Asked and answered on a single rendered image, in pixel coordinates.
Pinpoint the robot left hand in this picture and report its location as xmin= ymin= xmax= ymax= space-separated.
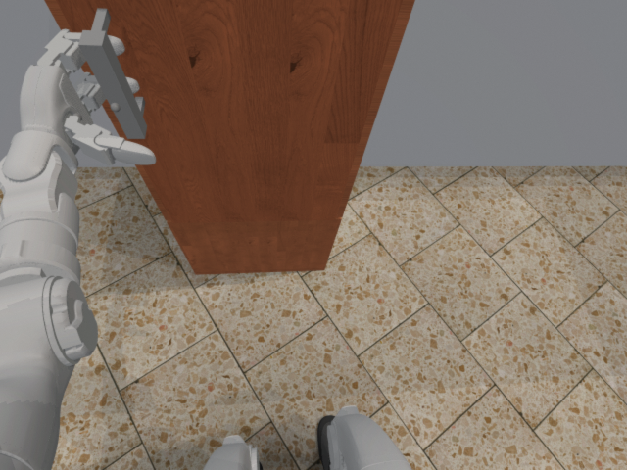
xmin=20 ymin=29 xmax=156 ymax=165

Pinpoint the cupboard door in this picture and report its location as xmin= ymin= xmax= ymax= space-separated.
xmin=56 ymin=0 xmax=403 ymax=223

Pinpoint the right robot shin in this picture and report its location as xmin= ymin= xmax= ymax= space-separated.
xmin=328 ymin=405 xmax=359 ymax=470

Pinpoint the robot left upper arm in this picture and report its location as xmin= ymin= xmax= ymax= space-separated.
xmin=0 ymin=276 xmax=98 ymax=470

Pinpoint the left robot thigh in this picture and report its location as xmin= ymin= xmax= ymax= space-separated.
xmin=203 ymin=443 xmax=260 ymax=470

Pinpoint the robot left forearm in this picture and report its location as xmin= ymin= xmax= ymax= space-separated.
xmin=0 ymin=130 xmax=81 ymax=287

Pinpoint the handle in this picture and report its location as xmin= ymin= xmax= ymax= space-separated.
xmin=78 ymin=8 xmax=147 ymax=139

